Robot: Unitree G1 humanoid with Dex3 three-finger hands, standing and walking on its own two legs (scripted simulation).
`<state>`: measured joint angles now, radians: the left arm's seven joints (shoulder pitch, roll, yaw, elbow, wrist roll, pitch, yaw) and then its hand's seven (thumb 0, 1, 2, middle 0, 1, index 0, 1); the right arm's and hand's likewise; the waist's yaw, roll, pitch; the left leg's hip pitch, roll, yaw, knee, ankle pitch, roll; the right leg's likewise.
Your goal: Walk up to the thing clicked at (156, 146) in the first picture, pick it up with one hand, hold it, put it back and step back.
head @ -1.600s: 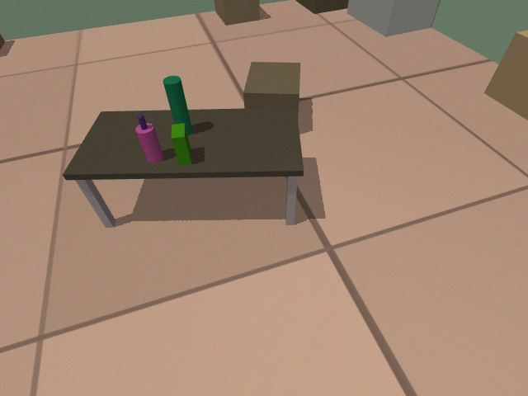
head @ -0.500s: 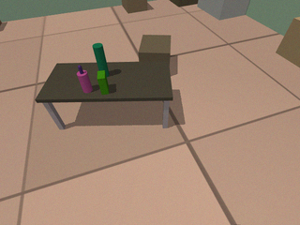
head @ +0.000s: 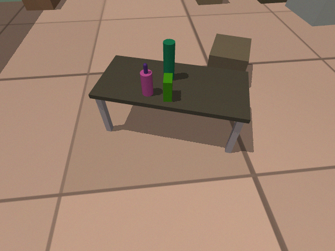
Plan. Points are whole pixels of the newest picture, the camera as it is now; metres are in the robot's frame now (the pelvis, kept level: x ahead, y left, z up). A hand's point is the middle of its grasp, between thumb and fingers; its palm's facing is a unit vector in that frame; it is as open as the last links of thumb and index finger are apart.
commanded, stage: walk up
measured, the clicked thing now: (146, 79) +1.05 +0.10 -0.27
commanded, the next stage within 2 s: none
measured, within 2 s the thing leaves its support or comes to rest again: neither
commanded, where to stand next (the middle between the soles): +0.40 +0.20 m, yaw +10 degrees
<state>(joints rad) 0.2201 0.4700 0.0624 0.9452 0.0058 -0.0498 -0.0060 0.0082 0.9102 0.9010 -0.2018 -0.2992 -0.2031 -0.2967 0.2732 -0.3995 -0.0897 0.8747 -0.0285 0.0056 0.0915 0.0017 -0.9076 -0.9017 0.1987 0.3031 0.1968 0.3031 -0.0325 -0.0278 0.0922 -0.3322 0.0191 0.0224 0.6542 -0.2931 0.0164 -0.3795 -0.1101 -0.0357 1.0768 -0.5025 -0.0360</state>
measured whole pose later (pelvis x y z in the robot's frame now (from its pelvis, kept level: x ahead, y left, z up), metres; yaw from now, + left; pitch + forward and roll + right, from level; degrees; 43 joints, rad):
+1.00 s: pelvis +0.31 +0.15 -0.01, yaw +14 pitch -3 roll +0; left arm 0.32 0.39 0.04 0.82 0.02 -0.10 0.00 0.00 0.91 0.90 -0.21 -0.30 -0.21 -0.30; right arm 0.31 -0.42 -0.05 0.79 -0.02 0.02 0.04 0.01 -0.91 -0.90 0.20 0.30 0.20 0.30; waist 0.00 0.07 0.10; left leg -0.36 -0.04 -0.01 1.02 -0.54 0.03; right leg -0.40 -0.05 -0.10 0.70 -0.25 -0.04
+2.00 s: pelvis +0.35 +0.20 +0.02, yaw +10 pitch -2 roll +0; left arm 0.09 0.36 0.00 1.11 0.00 0.00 -0.02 0.00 0.91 0.90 -0.20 -0.30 -0.21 -0.30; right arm 0.07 -0.37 -0.01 1.13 -0.01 -0.02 0.00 0.00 -0.91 -0.90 0.20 0.30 0.20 0.30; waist -0.01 0.00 0.06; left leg -0.17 0.05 0.09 0.42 -0.20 -0.02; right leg -0.17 -0.02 0.03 0.43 -0.21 0.03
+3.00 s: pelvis +0.36 +0.21 +0.03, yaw +10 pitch -2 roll +0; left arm 0.10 0.35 0.00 1.13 0.01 -0.01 -0.01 0.00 0.91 0.90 -0.20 -0.30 -0.21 -0.30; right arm 0.07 -0.35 -0.02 1.15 -0.01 -0.01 0.01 0.00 -0.91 -0.90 0.20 0.30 0.20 0.30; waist -0.01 0.00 0.06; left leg -0.11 0.05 0.09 0.31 -0.17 -0.02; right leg -0.10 -0.02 0.03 0.31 -0.17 0.03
